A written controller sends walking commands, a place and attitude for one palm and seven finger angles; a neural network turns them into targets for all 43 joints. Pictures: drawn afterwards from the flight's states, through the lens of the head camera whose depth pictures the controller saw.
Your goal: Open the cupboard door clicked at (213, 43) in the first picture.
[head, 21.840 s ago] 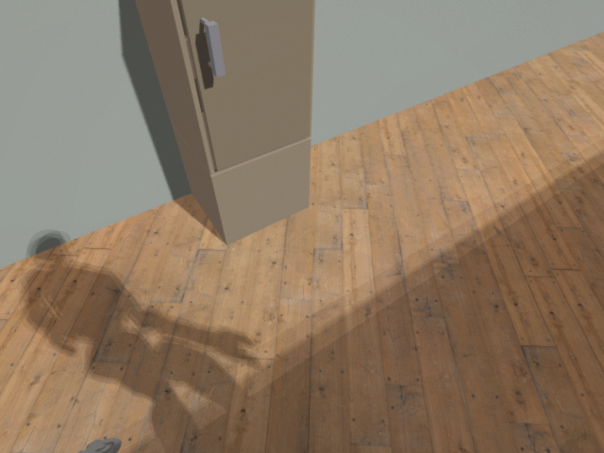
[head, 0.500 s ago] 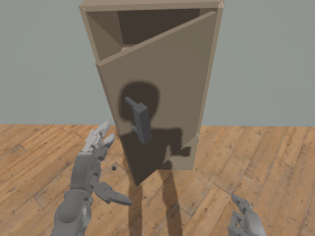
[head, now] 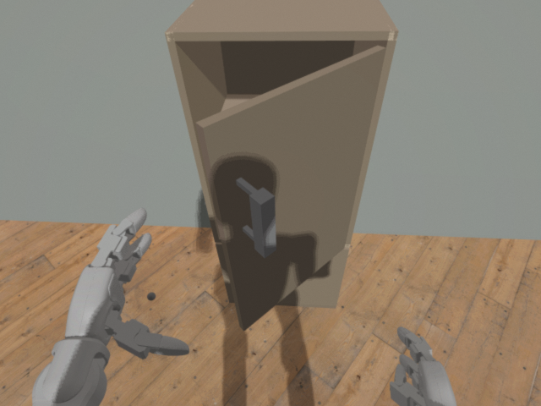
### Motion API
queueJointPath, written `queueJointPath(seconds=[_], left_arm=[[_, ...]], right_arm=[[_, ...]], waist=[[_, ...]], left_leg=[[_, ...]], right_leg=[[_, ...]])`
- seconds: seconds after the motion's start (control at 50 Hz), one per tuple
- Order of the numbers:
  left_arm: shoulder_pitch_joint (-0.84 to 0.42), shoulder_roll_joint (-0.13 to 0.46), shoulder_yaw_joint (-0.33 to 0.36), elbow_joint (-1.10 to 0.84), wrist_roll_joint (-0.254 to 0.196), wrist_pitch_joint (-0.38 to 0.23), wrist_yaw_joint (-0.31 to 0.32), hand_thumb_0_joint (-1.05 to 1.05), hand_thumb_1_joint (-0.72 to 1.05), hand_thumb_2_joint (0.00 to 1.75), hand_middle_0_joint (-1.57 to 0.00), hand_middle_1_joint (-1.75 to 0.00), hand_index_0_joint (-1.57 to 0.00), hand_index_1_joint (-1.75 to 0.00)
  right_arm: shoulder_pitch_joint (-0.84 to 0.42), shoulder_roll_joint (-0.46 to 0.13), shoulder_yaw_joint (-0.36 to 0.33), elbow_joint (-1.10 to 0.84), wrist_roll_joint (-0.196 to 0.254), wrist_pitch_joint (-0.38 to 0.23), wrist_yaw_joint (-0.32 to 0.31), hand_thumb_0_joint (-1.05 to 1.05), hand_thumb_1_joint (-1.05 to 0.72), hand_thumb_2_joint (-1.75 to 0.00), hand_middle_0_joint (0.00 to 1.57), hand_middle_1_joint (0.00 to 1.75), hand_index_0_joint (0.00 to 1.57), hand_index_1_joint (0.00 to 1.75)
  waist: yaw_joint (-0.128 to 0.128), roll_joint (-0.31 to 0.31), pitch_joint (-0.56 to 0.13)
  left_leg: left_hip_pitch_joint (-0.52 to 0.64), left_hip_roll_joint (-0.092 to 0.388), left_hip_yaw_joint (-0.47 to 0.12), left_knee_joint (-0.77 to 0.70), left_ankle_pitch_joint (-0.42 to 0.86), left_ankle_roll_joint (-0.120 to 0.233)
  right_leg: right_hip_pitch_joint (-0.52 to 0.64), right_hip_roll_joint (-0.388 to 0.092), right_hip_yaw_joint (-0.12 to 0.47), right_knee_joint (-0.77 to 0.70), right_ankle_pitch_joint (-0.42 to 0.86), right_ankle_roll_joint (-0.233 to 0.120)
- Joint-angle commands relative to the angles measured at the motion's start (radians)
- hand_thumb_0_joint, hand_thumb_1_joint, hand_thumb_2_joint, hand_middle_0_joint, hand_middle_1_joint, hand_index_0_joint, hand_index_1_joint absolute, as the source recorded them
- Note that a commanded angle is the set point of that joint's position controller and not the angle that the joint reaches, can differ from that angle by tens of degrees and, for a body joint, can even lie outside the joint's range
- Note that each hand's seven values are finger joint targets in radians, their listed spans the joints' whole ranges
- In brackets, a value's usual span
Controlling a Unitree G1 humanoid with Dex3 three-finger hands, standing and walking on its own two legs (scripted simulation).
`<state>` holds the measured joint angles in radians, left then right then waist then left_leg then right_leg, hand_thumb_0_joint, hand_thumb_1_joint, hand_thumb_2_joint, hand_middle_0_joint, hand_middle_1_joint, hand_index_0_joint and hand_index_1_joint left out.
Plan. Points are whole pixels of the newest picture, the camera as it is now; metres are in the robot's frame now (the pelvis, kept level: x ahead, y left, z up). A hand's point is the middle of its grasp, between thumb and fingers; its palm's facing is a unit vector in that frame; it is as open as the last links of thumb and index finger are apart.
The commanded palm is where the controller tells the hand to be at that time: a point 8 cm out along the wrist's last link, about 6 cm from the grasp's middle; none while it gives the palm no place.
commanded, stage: draw the hand back to the body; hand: left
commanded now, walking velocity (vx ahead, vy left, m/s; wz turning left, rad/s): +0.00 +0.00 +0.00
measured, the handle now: (254, 217) +0.39 +0.07 +0.09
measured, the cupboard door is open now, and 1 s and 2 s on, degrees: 45 45 45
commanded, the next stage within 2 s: step back with the hand held close in 1.00 s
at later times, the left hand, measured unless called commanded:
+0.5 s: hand (76, 275) +0.22 +0.26 +0.15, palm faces +0.37 -0.85 -0.38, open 10.5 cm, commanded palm +0.17 +0.30 +0.17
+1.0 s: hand (64, 272) +0.21 +0.27 +0.16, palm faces +0.43 -0.82 -0.39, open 7.5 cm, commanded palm +0.17 +0.31 +0.18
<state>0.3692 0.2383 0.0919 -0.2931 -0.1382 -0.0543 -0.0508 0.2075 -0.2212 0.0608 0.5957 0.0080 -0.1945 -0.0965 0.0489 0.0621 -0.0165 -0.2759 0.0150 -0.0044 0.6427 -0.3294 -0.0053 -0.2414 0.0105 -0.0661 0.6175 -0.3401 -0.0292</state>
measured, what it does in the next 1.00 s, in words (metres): stands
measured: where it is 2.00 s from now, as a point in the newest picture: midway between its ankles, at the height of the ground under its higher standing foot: outside the picture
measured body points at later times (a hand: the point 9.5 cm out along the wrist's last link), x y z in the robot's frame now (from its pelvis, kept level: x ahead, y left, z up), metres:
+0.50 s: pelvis +0.01 +0.02 +0.02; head -0.01 +0.00 +0.47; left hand +0.19 +0.30 +0.17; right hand +0.19 -0.20 -0.07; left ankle +0.01 +0.12 -0.73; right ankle +0.00 -0.10 -0.73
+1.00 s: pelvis +0.01 +0.01 +0.02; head +0.00 -0.01 +0.47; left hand +0.19 +0.31 +0.18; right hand +0.20 -0.21 -0.07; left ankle +0.01 +0.12 -0.73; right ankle +0.00 -0.10 -0.73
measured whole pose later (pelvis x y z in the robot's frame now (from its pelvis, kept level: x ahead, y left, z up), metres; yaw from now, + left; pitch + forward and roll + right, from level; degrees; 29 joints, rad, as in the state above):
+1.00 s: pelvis +0.01 +0.01 +0.02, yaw -2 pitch -6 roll -1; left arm 0.43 0.33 0.31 -0.32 -0.04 -0.10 0.11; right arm 0.18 -0.22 0.02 0.67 -0.01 -0.11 -0.08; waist 0.07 0.06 0.05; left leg -0.06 0.01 0.03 0.38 -0.23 0.01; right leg -0.02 0.02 -0.03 0.33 -0.22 -0.01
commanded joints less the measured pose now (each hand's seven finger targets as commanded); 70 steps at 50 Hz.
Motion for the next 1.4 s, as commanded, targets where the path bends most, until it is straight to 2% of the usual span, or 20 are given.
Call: queueJointPath(seconds=[0.0,0.02,0.06,0.16,0.3,0.36,0.42,0.6,0.66,0.84,0.92,1.0,1.08,1.1,1.12,1.14,1.16,1.2,1.28,1.38], left_arm=[[-0.076,0.122,0.065,-0.249,0.079,-0.091,0.121,0.0,-0.15,0.45,-0.16,-0.3,-0.16,-0.3],[-0.076,0.117,0.056,-0.253,0.089,-0.096,0.131,0.0,-0.12,0.47,-0.16,-0.3,-0.16,-0.3],[-0.057,0.135,0.077,-0.236,0.097,-0.1,0.148,0.0,-0.05,0.5,-0.17,-0.3,-0.17,-0.3],[-0.074,0.179,0.145,-0.247,0.113,-0.115,0.173,0.0,0.13,0.57,-0.17,-0.3,-0.17,-0.3],[-0.04,0.202,0.196,-0.272,0.113,-0.115,0.18,0.0,0.37,0.68,-0.18,-0.3,-0.18,-0.3],[-0.012,0.216,0.234,-0.243,0.106,-0.112,0.179,0.0,0.48,0.72,-0.19,-0.3,-0.19,-0.3],[-0.03,0.233,0.264,-0.259,0.106,-0.116,0.18,0.0,0.58,0.76,-0.19,-0.3,-0.19,-0.3],[-0.024,0.292,0.367,-0.249,0.091,-0.118,0.185,0.0,0.9,0.9,-0.2,-0.3,-0.2,-0.3],[-0.034,0.242,0.314,-0.215,0.09,-0.11,0.177,0.0,0.9,0.9,-0.2,-0.3,-0.2,-0.3],[-0.044,0.297,0.356,-0.251,0.096,-0.116,0.186,0.0,0.9,0.9,-0.2,-0.3,-0.2,-0.3],[-0.037,0.281,0.349,-0.248,0.092,-0.117,0.184,0.0,0.9,0.9,-0.2,-0.3,-0.2,-0.3],[-0.038,0.279,0.344,-0.261,0.094,-0.118,0.182,0.0,0.9,0.9,-0.2,-0.3,-0.2,-0.3],[-0.023,0.272,0.341,-0.236,0.089,-0.115,0.179,0.0,0.9,0.9,-0.2,-0.3,-0.2,-0.3],[-0.095,0.318,0.365,-0.41,0.089,-0.135,0.183,0.0,0.9,0.9,-0.2,-0.3,-0.2,-0.3],[-0.099,0.441,0.493,-0.403,0.088,-0.17,0.188,0.0,0.9,0.9,-0.2,-0.3,-0.2,-0.3],[-0.056,0.419,0.488,-0.336,0.091,-0.178,0.181,0.0,0.9,0.9,-0.2,-0.3,-0.2,-0.3],[0.067,0.326,0.422,-0.27,0.09,-0.168,0.169,0.0,0.9,0.9,-0.2,-0.3,-0.2,-0.3],[0.137,0.283,0.379,-0.273,0.088,-0.16,0.161,0.0,0.9,0.9,-0.2,-0.3,-0.2,-0.3],[0.176,0.308,0.4,-0.285,0.083,-0.152,0.171,0.0,0.9,0.9,-0.2,-0.3,-0.2,-0.3],[0.18,0.354,0.432,-0.37,0.086,-0.149,0.188,0.0,0.9,0.9,-0.2,-0.3,-0.2,-0.3]], right_arm=[[-0.126,-0.083,-0.034,-0.143,-0.014,-0.036,-0.009,0.0,-0.9,-0.9,0.2,0.3,0.2,0.3],[-0.132,-0.083,-0.032,-0.14,-0.016,-0.03,-0.006,0.0,-0.9,-0.9,0.2,0.3,0.2,0.3],[-0.138,-0.089,-0.038,-0.136,-0.019,-0.022,-0.006,0.0,-0.9,-0.9,0.2,0.3,0.2,0.3],[-0.151,-0.087,-0.042,-0.118,-0.024,-0.003,-0.006,0.0,-0.9,-0.9,0.2,0.3,0.2,0.3],[-0.155,-0.095,-0.053,-0.109,-0.026,0.015,0.005,0.0,-0.9,-0.9,0.2,0.3,0.2,0.3],[-0.157,-0.098,-0.061,-0.105,-0.023,0.025,0.007,0.0,-0.9,-0.9,0.2,0.3,0.2,0.3],[-0.155,-0.1,-0.065,-0.102,-0.021,0.03,0.01,0.0,-0.9,-0.9,0.2,0.3,0.2,0.3],[-0.153,-0.101,-0.077,-0.09,-0.017,0.036,0.009,0.0,-0.9,-0.9,0.2,0.3,0.2,0.3],[-0.155,-0.108,-0.08,-0.089,-0.015,0.035,0.011,0.0,-0.9,-0.9,0.2,0.3,0.2,0.3],[-0.161,-0.107,-0.082,-0.085,-0.019,0.025,0.007,0.0,-0.9,-0.9,0.2,0.3,0.2,0.3],[-0.158,-0.102,-0.081,-0.086,-0.02,0.024,0.007,0.0,-0.9,-0.9,0.2,0.3,0.2,0.3],[-0.157,-0.103,-0.082,-0.086,-0.02,0.022,0.009,0.0,-0.9,-0.9,0.2,0.3,0.2,0.3],[-0.157,-0.104,-0.084,-0.086,-0.019,0.025,0.01,0.0,-0.9,-0.9,0.2,0.3,0.2,0.3],[-0.172,-0.104,-0.083,-0.109,-0.017,0.012,0.011,0.0,-0.9,-0.9,0.2,0.3,0.2,0.3],[-0.162,-0.128,-0.077,-0.137,-0.006,0.034,0.008,0.0,-0.9,-0.9,0.2,0.3,0.2,0.3],[-0.158,-0.114,-0.078,-0.12,-0.01,0.05,0.007,0.0,-0.9,-0.9,0.2,0.3,0.2,0.3],[-0.155,-0.116,-0.085,-0.121,-0.013,0.064,0.009,0.0,-0.9,-0.9,0.2,0.3,0.2,0.3],[-0.148,-0.125,-0.094,-0.139,-0.01,0.084,0.014,0.0,-0.9,-0.9,0.2,0.3,0.2,0.3],[-0.141,-0.126,-0.106,-0.162,0.001,0.113,0.006,0.0,-0.9,-0.9,0.2,0.3,0.2,0.3],[-0.141,-0.121,-0.112,-0.191,0.005,0.135,-0.002,0.0,-0.9,-0.9,0.2,0.3,0.2,0.3]], waist=[[-0.008,-0.024,-0.028],[-0.009,-0.008,-0.021],[-0.007,-0.073,-0.013],[0.004,0.011,-0.03],[0.012,0.016,-0.043],[0.014,-0.037,-0.011],[0.015,0.01,-0.015],[0.022,0.013,-0.02],[0.01,-0.006,0.015],[0.023,0.022,-0.025],[0.02,-0.004,-0.021],[0.02,0.03,-0.026],[0.02,-0.012,-0.022],[0.028,0.035,-0.09],[-0.022,0.007,0.036],[-0.019,-0.023,0.052],[-0.026,-0.055,0.03],[-0.03,-0.045,-0.041],[-0.032,-0.068,-0.138],[-0.03,-0.05,-0.163]], left_leg=[[0.121,-0.013,0.003,-0.177,0.157,0.029],[0.134,-0.009,0.002,-0.197,0.159,0.027],[0.145,-0.001,-0.001,-0.23,0.165,0.029],[0.193,-0.003,0.007,-0.281,0.214,0.024],[0.222,0.004,0.003,-0.31,0.313,0.014],[0.211,0.007,0.005,-0.316,0.315,0.017],[0.214,0.006,0.006,-0.318,0.322,0.013],[0.224,0.008,0.013,-0.315,0.337,0.014],[0.223,0.008,0.017,-0.319,0.314,0.019],[0.239,0.0,0.02,-0.31,0.316,0.021],[0.233,-0.001,0.02,-0.309,0.321,0.022],[0.239,-0.001,0.021,-0.309,0.328,0.019],[0.237,0.001,0.02,-0.31,0.327,0.023],[0.261,-0.002,0.015,-0.298,0.337,0.023],[0.171,0.006,0.001,-0.258,0.286,0.045],[0.144,0.003,-0.014,-0.248,0.252,0.042],[0.149,0.008,-0.009,-0.232,0.27,0.04],[0.165,0.02,0.004,-0.218,0.327,0.038],[0.181,0.043,0.01,-0.208,0.468,0.035],[0.14,0.046,0.008,-0.193,0.471,0.033]], right_leg=[[0.011,-0.021,0.047,-0.234,0.14,0.014],[0.021,-0.019,0.042,-0.24,0.138,0.013],[0.052,-0.014,0.038,-0.263,0.141,0.016],[0.121,-0.015,0.041,-0.293,0.178,0.009],[0.175,-0.007,0.032,-0.297,0.263,0.008],[0.176,-0.003,0.033,-0.309,0.265,0.01],[0.178,-0.002,0.036,-0.311,0.267,0.007],[0.186,-0.002,0.039,-0.323,0.29,0.009],[0.161,-0.003,0.041,-0.336,0.272,0.014],[0.18,-0.005,0.048,-0.341,0.282,0.012],[0.181,-0.003,0.048,-0.34,0.29,0.013],[0.181,-0.004,0.047,-0.337,0.297,0.012],[0.181,-0.004,0.046,-0.34,0.297,0.015],[0.202,-0.007,0.055,-0.334,0.312,0.015],[0.065,-0.043,0.128,-0.378,0.367,0.013],[0.055,-0.064,0.127,-0.382,0.37,0.01],[0.045,-0.072,0.125,-0.369,0.385,0.01],[0.057,-0.079,0.111,-0.336,0.43,0.018],[0.094,-0.076,0.083,-0.27,0.545,0.032],[0.1,-0.079,0.092,-0.227,0.561,0.031]])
